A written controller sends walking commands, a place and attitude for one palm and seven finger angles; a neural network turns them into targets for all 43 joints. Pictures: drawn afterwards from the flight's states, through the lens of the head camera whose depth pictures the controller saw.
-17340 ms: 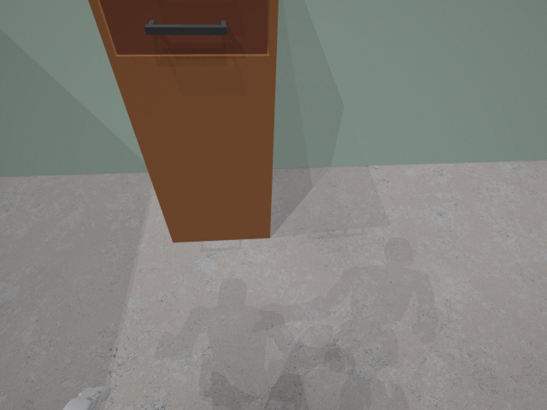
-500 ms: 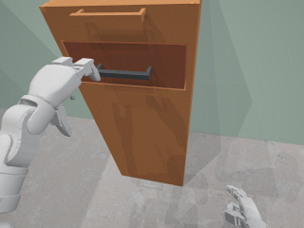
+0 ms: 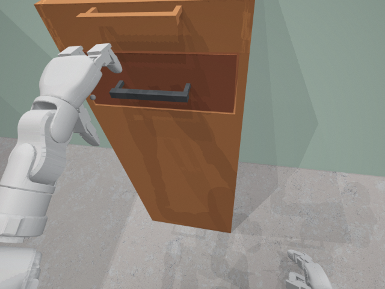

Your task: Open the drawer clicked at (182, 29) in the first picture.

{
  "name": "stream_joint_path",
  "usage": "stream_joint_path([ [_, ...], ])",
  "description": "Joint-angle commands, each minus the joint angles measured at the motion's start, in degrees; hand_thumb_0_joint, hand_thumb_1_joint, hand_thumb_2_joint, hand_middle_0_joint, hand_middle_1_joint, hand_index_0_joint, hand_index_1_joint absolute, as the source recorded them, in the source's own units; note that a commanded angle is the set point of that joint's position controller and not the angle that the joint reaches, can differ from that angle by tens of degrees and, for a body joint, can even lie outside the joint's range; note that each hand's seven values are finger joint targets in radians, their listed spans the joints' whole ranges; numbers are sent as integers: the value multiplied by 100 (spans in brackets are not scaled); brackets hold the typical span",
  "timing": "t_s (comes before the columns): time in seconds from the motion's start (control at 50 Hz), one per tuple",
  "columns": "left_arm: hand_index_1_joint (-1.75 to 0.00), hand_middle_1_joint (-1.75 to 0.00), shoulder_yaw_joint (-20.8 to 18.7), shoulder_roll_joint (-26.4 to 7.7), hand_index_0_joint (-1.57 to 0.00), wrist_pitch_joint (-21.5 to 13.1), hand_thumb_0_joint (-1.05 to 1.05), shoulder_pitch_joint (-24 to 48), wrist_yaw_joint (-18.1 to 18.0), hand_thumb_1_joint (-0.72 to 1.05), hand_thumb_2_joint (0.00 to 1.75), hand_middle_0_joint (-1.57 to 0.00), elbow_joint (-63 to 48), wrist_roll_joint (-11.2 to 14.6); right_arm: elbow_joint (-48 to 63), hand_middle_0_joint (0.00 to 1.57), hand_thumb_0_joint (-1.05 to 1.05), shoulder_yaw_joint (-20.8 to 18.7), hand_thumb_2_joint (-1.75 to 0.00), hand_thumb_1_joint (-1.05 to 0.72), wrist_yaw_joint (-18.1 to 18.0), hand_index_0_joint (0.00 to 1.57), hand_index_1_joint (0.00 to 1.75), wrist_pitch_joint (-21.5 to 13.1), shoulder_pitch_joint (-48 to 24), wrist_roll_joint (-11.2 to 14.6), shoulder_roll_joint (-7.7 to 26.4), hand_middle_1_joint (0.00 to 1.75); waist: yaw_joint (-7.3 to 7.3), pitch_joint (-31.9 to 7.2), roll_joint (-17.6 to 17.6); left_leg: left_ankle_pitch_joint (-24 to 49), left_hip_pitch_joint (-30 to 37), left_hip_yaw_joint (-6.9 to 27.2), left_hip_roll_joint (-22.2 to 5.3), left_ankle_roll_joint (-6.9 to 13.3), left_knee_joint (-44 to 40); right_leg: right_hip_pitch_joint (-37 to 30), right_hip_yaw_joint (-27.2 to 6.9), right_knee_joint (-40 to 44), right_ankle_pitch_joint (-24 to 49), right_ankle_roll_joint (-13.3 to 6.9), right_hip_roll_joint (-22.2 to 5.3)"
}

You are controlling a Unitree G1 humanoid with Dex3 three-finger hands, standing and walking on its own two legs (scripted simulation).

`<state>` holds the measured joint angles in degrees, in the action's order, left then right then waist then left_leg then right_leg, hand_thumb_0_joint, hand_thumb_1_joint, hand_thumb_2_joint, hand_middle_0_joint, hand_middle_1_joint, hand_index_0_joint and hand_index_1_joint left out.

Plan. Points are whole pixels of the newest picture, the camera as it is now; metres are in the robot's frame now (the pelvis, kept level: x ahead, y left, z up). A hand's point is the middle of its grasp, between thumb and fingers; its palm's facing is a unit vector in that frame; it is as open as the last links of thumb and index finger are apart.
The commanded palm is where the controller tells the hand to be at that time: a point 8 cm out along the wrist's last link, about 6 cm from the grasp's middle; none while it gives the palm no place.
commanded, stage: move the hooked fingers above the handle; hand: left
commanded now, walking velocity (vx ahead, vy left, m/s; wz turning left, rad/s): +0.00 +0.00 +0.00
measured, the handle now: (150, 90) +0.50 +0.16 +0.15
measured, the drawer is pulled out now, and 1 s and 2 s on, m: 0.00 0.00 0.00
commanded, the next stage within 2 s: none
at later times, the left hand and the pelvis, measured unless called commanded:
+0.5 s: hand (112, 84) +0.43 +0.21 +0.22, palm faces +0.12 -0.02 -0.99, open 13.9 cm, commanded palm +0.39 +0.17 +0.26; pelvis +0.01 -0.01 +0.00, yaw +0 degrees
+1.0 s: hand (151, 76) +0.46 +0.13 +0.22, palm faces +0.10 -0.05 -0.99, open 13.6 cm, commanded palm +0.42 +0.16 +0.26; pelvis +0.01 -0.01 +0.00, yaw -1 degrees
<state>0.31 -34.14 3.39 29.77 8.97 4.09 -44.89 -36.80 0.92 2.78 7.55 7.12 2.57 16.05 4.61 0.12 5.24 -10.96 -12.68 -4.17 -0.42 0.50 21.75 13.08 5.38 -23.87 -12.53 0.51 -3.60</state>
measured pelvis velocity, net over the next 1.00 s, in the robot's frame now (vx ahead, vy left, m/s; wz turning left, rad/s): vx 0.01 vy -0.01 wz -0.02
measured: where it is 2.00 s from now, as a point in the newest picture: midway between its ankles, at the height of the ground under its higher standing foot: outside the picture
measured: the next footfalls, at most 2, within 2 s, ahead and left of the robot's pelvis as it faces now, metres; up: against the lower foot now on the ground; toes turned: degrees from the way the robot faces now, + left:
none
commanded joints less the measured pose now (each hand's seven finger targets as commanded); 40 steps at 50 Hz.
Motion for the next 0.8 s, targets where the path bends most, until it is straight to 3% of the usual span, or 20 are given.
stream_joint_path([
  [0.0, -120, -120, 425, -353, -30, 636, 0, 1759, 182, -50, 30, -30, -1104, -361, 1116, 20, 0, -201, -90, -90, 55, 20, 30, -133, -960, 52, 619, 30, -70, -2142, -300, 1871, 619, 162, 149, 15, -32, -832, -233, -15, 1413, -244, 288],
  [0.04, -120, -120, 774, -147, -30, 723, 0, 1872, 436, -50, 30, -30, -1176, -403, 1178, 20, 0, -178, -90, -90, 22, 20, 30, -113, -976, 80, 613, 30, -221, -2023, -578, 1660, 687, 214, 163, 63, -15, -690, -223, 35, 1292, -235, 318],
  [0.08, -120, -120, 746, -354, -30, 550, 0, 2217, 584, -50, 30, -30, -1414, -429, 1153, 20, 0, -155, -90, -90, -61, 20, 30, -139, -920, 50, 605, 30, -291, -1963, -688, 1443, 751, 264, 180, 115, -79, -615, -207, 68, 1150, -216, 313],
  [0.12, -120, -120, 301, -832, -30, 256, 0, 2541, 544, -50, 30, -30, -1731, -376, 1125, 20, 0, -136, -90, -90, -149, 20, 30, -212, -836, 0, 574, 30, -212, -2171, -593, 1610, 900, 324, 204, 141, -63, -744, -226, 55, 1267, -233, 313],
  [0.14, -120, -120, -114, -1256, -30, 97, 0, 2745, 456, -50, 30, -30, -1814, -300, 1070, 20, 0, -132, -90, -90, -190, 20, 30, -247, -786, -33, 596, 30, -170, -2255, -538, 1606, 923, 322, 201, 130, -42, -841, -236, 73, 1276, -237, 319],
  [0.24, -120, -120, -1032, -1692, -30, -273, 0, 3112, -287, -50, 30, -30, -611, -119, 732, 20, 0, -85, -90, -90, -261, 20, 30, -295, -510, -57, 501, 30, -5, -1977, -359, 1881, 612, 301, 162, 38, -50, -861, -141, 78, 1332, -293, 348],
  [0.28, -120, -120, -702, -1276, -30, -152, 0, 3310, -543, -50, 30, -30, -96, -186, 645, 20, 0, -70, -90, -90, -232, 20, 30, -273, -517, -35, 420, 30, -26, -1873, -487, 1906, 472, 215, 138, 2, -37, -808, -118, 34, 1402, -286, 331],
  [0.34, -120, -120, -445, -1080, -30, 316, 0, 3122, -576, -50, 30, -30, 654, -402, 595, 20, 0, -129, -90, -90, -134, 20, 30, -158, -568, -14, 537, 30, -5, -1947, -432, 1934, 348, 108, 111, -56, -69, -866, -175, -1, 1460, -299, 302],
  [0.38, -120, -120, 147, -698, -30, 685, 0, 3141, -327, -50, 30, -30, 648, -593, 711, 20, 0, -141, -90, -90, -82, 20, 30, -92, -642, 11, 605, 30, -81, -2162, -335, 1991, 375, 63, 114, -27, -32, -855, -222, -72, 1637, -285, 258],
  [0.44, -120, -120, 1111, 144, -30, 1063, 0, 3009, 259, -50, 30, -30, 422, -661, 964, 20, 0, -198, -90, -90, -47, 20, 30, 22, -743, 123, 611, 30, -314, -2178, -664, 2003, 563, 84, 157, 77, 67, -783, -252, -46, 1901, -248, 266],
  [0.5, -120, -120, 1510, 321, -30, 920, 0, 3237, 775, -50, 30, -30, -126, -515, 1112, 20, 0, -174, -90, -90, -121, 20, 30, 34, -734, 148, 624, 30, -476, -2086, -905, 1673, 672, 174, 258, 201, 61, -630, -247, -44, 1828, -199, 278],
  [0.54, -120, -120, 1292, -26, -30, 552, 0, 3542, 897, -50, 30, -30, -360, -363, 1068, 20, 0, -147, -90, -90, -223, 20, 30, -33, -599, 122, 644, 30, -519, -2028, -1042, 1501, 699, 233, 271, 241, 53, -659, -264, -6, 1713, -192, 252],
  [0.56, -120, -120, 900, -442, -30, 310, 0, 3779, 847, -50, 30, -30, -509, -333, 1042, 20, 0, -151, -90, -90, -271, 20, 30, -102, -547, 107, 628, 30, -445, -2115, -885, 1452, 724, 242, 282, 250, 46, -714, -313, 8, 1683, -197, 244],
  [0.6, -120, -120, 420, -793, -30, -132, 0, 4098, 594, -50, 30, -30, -602, -234, 938, 20, 0, -144, -90, -90, -364, 20, 30, -200, -374, 49, 561, 30, -349, -2305, -707, 1649, 815, 290, 301, 228, 60, -814, -309, -32, 1747, -234, 258],
  [0.64, -120, -120, -431, -1569, -30, -461, 0, 4304, 125, -50, 30, -30, -313, -150, 758, 20, 0, -152, -90, -90, -419, 20, 30, -260, -179, -32, 610, 30, -262, -2404, -512, 1855, 705, 280, 275, 154, 81, -994, -287, -24, 1851, -253, 267],
  [0.66, -120, -120, -41, -1052, -30, -405, 0, 4407, -15, -50, 30, -30, 229, -201, 692, 20, 0, -116, -90, -90, -401, 20, 30, -286, -171, -14, 503, 30, -328, -2255, -617, 1827, 592, 260, 294, 131, 100, -867, -253, -61, 1795, -244, 279],
  [0.68, -120, -120, 190, -622, -30, -314, 0, 4251, -125, -50, 30, -30, 773, -176, 595, 20, 0, -139, -90, -90, -394, 20, 30, -278, -100, 22, 468, 30, -374, -1820, -771, 1682, 486, 211, 238, 111, 76, -551, -184, 2, 1632, -232, 291],
  [0.72, -120, -120, 61, -707, -30, -103, 0, 4177, -367, -50, 30, -30, 1689, -228, 402, 20, 0, -153, -90, -90, -363, 20, 30, -222, 15, 30, 568, 30, -366, -1447, -760, 1404, 240, 134, 176, 45, 3, -310, -156, 86, 1302, -230, 297],
  [0.74, -120, -120, -86, -913, -30, 27, 0, 4105, -445, -50, 30, -30, 2021, -336, 366, 20, 0, -163, -90, -90, -344, 20, 30, -179, 17, 31, 634, 30, -296, -1512, -789, 1407, 158, 96, 179, 20, -40, -453, -183, 107, 1254, -247, 287],
  [0.78, -120, -120, 346, -625, -30, 266, 0, 4572, -482, -50, 30, -30, 2007, -597, 414, 20, 0, -166, -90, -90, -284, 20, 30, -151, -55, 13, 623, 30, -321, -1977, -507, 1660, 183, 68, 175, 22, 22, -536, -219, -48, 1525, -270, 260],
])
